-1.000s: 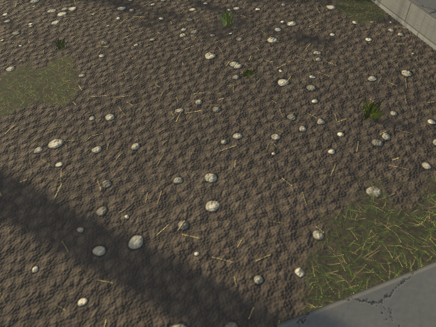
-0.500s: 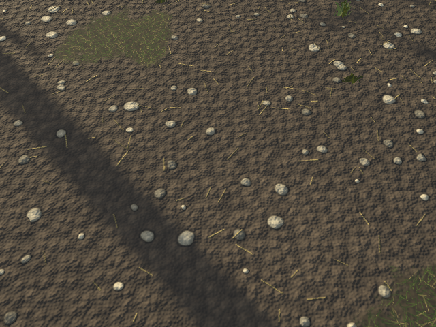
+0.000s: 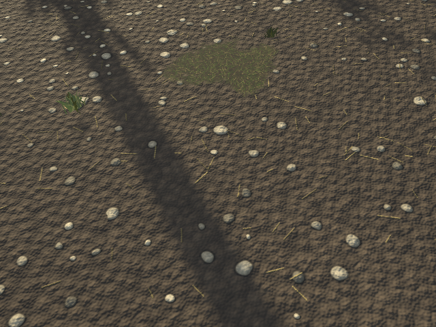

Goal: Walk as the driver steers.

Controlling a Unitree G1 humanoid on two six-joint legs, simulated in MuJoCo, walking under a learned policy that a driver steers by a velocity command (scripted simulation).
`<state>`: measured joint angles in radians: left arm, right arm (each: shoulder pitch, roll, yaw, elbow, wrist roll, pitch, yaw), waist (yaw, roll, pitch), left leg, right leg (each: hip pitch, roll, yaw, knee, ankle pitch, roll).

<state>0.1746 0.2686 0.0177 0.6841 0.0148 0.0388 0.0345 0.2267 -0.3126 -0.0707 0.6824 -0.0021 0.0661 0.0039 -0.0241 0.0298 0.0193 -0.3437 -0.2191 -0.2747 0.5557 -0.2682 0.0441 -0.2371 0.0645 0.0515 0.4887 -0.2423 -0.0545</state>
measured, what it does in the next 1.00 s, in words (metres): steps on the spot: left foot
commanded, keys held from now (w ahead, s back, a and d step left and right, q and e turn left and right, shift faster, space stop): no key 1.00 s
